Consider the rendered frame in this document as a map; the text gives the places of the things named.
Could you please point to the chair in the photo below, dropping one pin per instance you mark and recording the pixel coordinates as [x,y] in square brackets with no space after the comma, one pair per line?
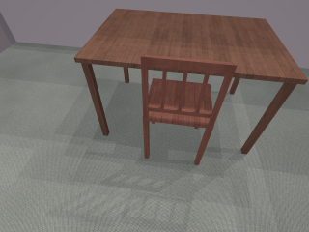
[181,102]

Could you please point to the table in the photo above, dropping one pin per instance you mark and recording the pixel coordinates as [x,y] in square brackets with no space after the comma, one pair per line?
[250,42]

